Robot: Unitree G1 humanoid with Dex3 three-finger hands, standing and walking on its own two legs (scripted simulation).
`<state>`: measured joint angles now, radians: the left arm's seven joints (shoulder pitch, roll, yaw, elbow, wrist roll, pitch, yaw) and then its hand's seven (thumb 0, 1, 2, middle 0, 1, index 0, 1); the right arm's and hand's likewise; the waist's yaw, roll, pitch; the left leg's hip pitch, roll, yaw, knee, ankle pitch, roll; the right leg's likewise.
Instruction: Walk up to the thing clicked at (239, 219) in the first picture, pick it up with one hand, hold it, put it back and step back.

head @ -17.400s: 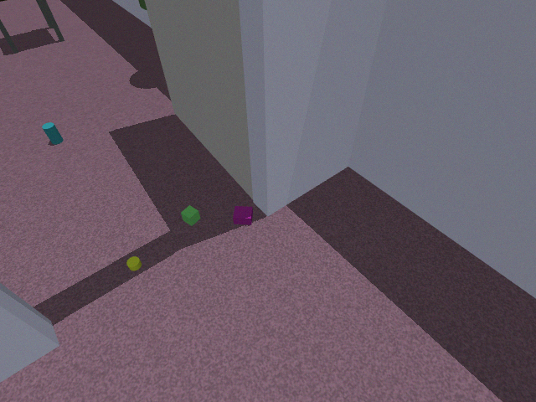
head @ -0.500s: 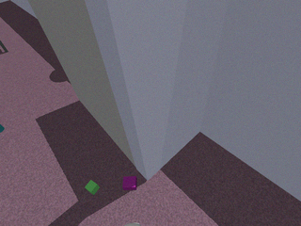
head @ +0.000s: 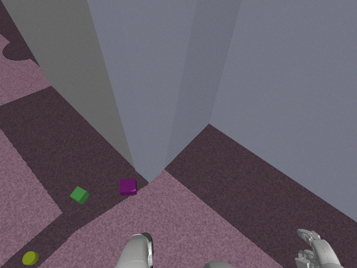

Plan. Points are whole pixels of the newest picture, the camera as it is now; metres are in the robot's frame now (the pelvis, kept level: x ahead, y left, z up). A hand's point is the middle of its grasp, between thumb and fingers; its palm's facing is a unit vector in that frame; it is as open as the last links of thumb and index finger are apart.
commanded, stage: walk up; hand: left
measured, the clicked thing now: (128, 187) +0.56 +0.26 -0.71
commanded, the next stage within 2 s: stand in 0.46 s
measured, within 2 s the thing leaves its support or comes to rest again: neither
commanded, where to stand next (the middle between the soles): +0.19 -0.01 m, yaw +4 degrees
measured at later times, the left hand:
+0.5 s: hand out of the picture -0.03 +0.30 -0.12, palm faces +0.08 -0.92 -0.39, open 7.4 cm
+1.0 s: hand out of the picture +0.12 +0.26 -0.10, palm faces +0.04 -0.94 -0.34, open 7.4 cm
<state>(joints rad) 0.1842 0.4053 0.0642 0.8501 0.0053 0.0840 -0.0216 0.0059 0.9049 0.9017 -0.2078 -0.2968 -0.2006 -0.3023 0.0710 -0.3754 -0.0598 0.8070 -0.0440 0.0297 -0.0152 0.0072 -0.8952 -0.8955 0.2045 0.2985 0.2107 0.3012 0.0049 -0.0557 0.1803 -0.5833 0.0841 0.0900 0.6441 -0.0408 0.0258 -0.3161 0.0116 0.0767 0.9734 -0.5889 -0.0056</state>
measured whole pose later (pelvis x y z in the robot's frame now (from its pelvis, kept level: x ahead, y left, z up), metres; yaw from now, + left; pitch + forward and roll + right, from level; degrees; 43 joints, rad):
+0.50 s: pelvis +0.00 +0.01 +0.03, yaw +4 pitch -4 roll +1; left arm 0.37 0.42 0.08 0.90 0.01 0.01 -0.02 0.01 0.90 0.90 -0.21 -0.30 -0.20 -0.30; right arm 0.24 -0.39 -0.07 0.89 -0.02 -0.05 0.03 0.01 -0.90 -0.90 0.20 0.30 0.21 0.30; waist 0.04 -0.04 0.13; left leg -0.28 -0.03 0.05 0.59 -0.24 0.03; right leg -0.20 -0.06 0.03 0.83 -0.50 -0.02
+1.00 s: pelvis +0.05 +0.00 +0.05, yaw +4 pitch -2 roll +0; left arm 0.13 0.36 0.01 1.04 0.00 -0.03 -0.02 0.01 0.90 0.90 -0.21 -0.30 -0.20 -0.30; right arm 0.14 -0.34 -0.01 1.07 -0.01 -0.01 0.02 0.01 -0.90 -0.90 0.20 0.30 0.21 0.30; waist 0.00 0.00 0.07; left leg -0.14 0.00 0.02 0.41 -0.23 0.00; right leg -0.19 -0.02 0.00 0.42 -0.20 0.01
